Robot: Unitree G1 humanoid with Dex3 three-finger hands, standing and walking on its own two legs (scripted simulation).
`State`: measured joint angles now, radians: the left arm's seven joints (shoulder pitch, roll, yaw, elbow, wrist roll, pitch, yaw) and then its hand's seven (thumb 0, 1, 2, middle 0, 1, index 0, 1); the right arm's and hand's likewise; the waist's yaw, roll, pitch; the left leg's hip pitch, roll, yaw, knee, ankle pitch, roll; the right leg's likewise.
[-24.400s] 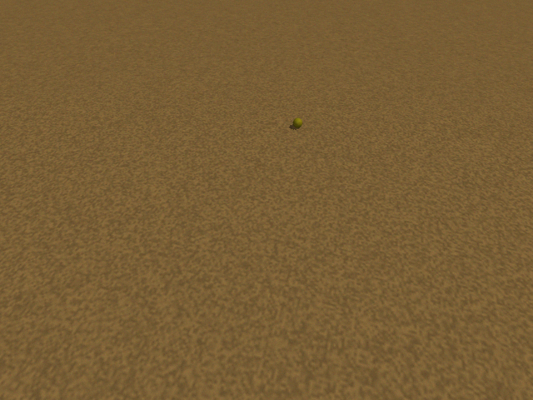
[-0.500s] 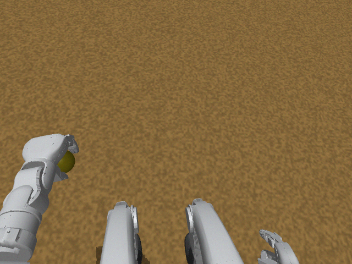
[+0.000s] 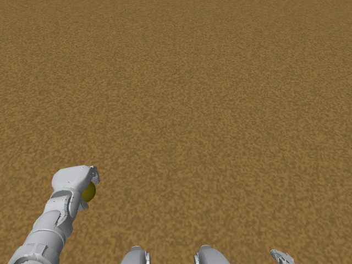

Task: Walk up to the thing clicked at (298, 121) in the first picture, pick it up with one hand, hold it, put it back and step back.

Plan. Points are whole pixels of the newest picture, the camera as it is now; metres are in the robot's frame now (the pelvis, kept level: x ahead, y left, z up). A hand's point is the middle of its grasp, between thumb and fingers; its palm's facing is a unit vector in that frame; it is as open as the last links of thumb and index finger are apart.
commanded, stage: lift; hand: left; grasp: from above
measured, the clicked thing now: (83, 191) +0.35 +0.23 -0.11
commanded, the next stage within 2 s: hold in 0.26 s
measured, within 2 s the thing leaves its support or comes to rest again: neither
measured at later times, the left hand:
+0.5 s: hand (75, 179) +0.35 +0.23 -0.02, palm faces -0.43 -0.07 -0.90, open 8.4 cm
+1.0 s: hand (71, 174) +0.34 +0.22 +0.01, palm faces -0.44 -0.06 -0.90, open 8.5 cm
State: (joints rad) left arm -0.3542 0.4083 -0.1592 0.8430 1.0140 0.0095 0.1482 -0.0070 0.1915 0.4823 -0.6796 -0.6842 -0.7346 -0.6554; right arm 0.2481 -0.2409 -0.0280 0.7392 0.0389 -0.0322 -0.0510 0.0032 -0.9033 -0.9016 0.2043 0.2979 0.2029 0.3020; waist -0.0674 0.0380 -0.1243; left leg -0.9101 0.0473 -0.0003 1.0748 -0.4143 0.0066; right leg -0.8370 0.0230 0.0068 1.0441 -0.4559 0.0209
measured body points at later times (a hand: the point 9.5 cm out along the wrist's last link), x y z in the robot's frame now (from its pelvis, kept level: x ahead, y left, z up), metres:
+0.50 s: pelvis +0.03 +0.00 +0.05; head +0.07 +0.00 +0.50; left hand +0.37 +0.23 +0.03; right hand +0.13 -0.27 -0.07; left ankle +0.06 +0.11 -0.66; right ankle +0.03 -0.14 -0.66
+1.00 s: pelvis +0.04 +0.00 +0.06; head +0.06 -0.01 +0.51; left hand +0.36 +0.22 +0.07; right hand +0.16 -0.27 -0.05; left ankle +0.06 +0.11 -0.66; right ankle +0.03 -0.14 -0.66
